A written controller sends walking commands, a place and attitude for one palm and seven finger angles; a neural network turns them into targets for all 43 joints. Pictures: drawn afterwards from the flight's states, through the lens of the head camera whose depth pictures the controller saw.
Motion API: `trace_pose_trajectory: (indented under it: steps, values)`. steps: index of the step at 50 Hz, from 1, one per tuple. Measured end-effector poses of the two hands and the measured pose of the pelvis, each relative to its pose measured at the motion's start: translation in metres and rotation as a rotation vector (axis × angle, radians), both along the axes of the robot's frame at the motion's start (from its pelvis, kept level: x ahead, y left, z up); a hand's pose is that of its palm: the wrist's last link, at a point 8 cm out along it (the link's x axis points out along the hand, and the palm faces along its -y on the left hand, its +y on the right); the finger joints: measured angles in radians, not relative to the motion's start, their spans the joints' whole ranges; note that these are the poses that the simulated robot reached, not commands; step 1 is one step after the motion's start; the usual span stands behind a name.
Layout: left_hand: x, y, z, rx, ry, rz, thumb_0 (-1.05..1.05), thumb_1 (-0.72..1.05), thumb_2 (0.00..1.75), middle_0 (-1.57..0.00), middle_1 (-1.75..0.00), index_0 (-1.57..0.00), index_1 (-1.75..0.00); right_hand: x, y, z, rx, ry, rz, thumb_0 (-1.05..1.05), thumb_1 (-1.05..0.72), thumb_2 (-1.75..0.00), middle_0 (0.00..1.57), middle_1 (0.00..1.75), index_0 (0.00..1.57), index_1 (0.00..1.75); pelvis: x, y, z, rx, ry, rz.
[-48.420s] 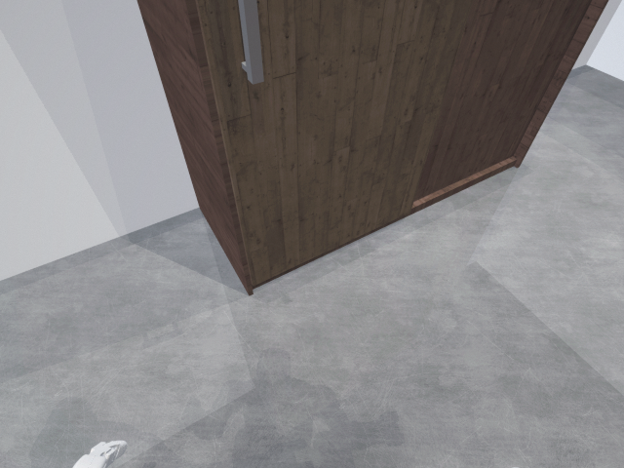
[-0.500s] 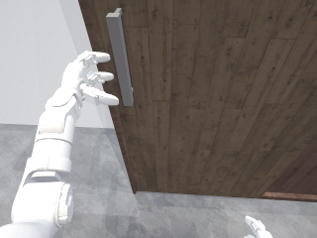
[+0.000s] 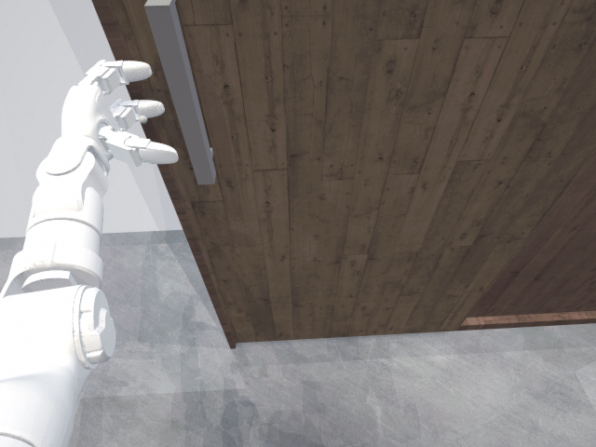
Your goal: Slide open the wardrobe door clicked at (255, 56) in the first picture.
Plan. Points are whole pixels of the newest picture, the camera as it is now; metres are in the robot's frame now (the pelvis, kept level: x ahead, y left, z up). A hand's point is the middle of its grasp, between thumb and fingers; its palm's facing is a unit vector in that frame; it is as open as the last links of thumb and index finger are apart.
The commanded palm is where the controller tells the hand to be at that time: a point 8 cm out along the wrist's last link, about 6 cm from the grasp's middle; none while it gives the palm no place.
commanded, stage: move the hooked fingers beside the handle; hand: left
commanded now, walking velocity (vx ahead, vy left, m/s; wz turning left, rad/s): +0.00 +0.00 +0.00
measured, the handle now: (190, 98) +0.52 +0.14 +0.21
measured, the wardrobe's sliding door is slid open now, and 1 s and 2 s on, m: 0.00 0.00 0.00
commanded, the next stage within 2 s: feel for the door with the fingertips in 1.04 s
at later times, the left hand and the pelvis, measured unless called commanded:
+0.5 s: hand (127, 130) +0.45 +0.21 +0.21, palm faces +0.05 -1.00 -0.01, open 14.0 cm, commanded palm +0.43 +0.26 +0.21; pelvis +0.03 -0.01 +0.00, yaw +2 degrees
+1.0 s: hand (130, 126) +0.46 +0.21 +0.21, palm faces +0.05 -1.00 +0.01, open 14.0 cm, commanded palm +0.43 +0.26 +0.21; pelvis +0.02 +0.00 +0.00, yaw +1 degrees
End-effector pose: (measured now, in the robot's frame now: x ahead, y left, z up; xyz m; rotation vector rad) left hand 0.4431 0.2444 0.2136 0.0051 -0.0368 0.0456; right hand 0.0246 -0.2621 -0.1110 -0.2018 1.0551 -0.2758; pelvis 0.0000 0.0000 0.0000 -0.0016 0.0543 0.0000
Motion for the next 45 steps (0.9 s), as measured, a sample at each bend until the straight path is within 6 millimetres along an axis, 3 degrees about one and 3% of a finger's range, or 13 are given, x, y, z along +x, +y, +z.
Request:
trace_pose_trajectory:
  steps: [7, 20, 26, 33, 39, 45]
  values:
    - [0.002, 0.01, -0.005, 0.018, 0.013, 0.019, -0.01, -0.5, 0.3, -0.3, -1.2, -0.3, -1.2, 0.024, -0.008, 0.005, -0.005, -0.048, 0.002, 0.01, -0.9, -0.9, 0.2, 0.3, 0.2, 0.3, 0.01, -0.003, 0.001, -0.004, 0.008, -0.007]
    - [-0.014, 0.02, -0.001, 0.028, 0.006, 0.015, -0.01, -0.5, 0.29, -0.3, -1.2, -0.3, -1.2, 0.122, 0.001, 0.019, 0.016, -0.216, 0.118, 0.01, -0.9, -0.9, 0.2, 0.3, 0.2, 0.3, 0.026, -0.007, 0.001, -0.011, 0.002, 0.019]
    - [-0.016, 0.017, -0.003, 0.005, 0.021, 0.005, -0.01, -0.51, 0.29, -0.3, -1.2, -0.3, -1.2, 0.151, 0.012, 0.025, 0.029, -0.263, 0.157, 0.01, -0.9, -0.9, 0.2, 0.3, 0.2, 0.3, 0.028, -0.008, 0.0, -0.011, -0.002, 0.03]
    - [-0.016, 0.019, 0.0, 0.013, 0.007, 0.019, -0.01, -0.5, 0.29, -0.3, -1.2, -0.3, -1.2, 0.152, 0.02, 0.024, 0.042, -0.26, 0.164, 0.01, -0.9, -0.9, 0.2, 0.3, 0.21, 0.3, 0.028, -0.006, 0.0, -0.01, -0.005, 0.028]
    - [-0.017, 0.024, 0.001, 0.023, 0.02, 0.014, -0.01, -0.5, 0.3, -0.3, -1.2, -0.3, -1.2, 0.134, 0.02, 0.017, 0.043, -0.208, 0.141, 0.01, -0.9, -0.9, 0.2, 0.3, 0.21, 0.3, 0.027, -0.003, 0.0, -0.011, -0.009, 0.027]
    - [-0.017, 0.016, 0.003, 0.015, 0.008, -0.012, -0.01, -0.5, 0.29, -0.3, -1.2, -0.3, -1.2, 0.112, 0.019, 0.011, 0.037, -0.16, 0.12, 0.01, -0.9, -0.9, 0.2, 0.3, 0.21, 0.3, 0.024, 0.001, 0.001, -0.011, -0.015, 0.027]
